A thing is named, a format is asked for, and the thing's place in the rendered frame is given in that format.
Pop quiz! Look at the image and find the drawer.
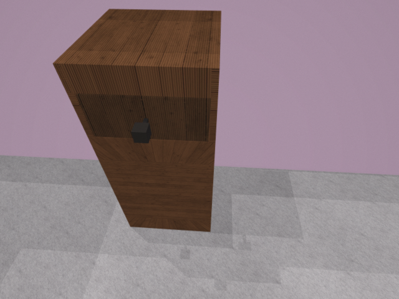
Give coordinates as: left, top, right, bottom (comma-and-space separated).
76, 93, 211, 141

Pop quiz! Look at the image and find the handle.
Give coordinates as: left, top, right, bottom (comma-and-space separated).
131, 118, 151, 143

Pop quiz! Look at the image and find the cabinet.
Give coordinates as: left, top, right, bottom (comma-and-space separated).
53, 9, 221, 232

